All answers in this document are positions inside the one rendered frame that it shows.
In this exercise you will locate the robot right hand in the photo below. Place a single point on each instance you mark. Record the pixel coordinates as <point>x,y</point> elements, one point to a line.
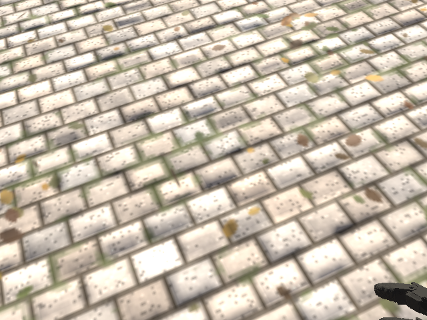
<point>413,295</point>

